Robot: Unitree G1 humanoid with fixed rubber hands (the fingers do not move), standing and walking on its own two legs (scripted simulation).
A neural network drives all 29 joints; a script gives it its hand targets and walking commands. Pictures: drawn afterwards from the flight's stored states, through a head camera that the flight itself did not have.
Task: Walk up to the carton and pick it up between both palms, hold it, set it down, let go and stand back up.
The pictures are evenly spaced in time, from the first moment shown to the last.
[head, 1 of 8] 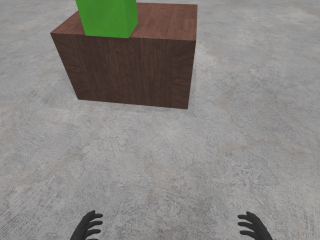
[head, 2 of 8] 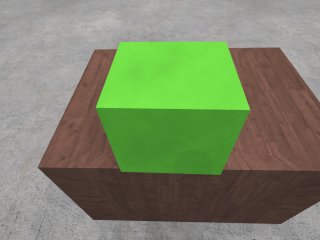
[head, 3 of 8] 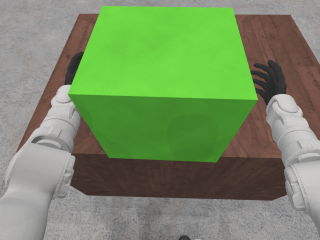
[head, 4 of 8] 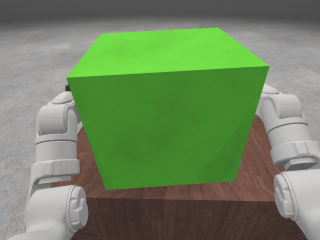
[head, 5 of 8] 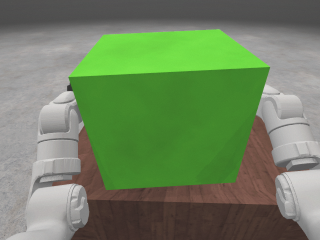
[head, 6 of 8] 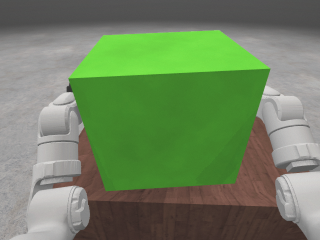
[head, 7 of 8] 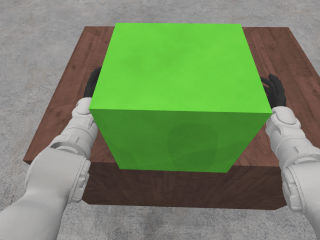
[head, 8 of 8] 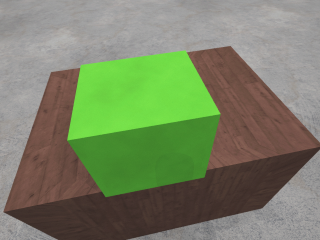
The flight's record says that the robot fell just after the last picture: no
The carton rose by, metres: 0.22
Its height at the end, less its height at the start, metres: +0.00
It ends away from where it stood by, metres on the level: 0.02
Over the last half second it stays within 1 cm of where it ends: yes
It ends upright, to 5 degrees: yes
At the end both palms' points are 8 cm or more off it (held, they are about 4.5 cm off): yes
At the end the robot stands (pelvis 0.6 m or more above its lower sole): yes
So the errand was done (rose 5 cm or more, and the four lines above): yes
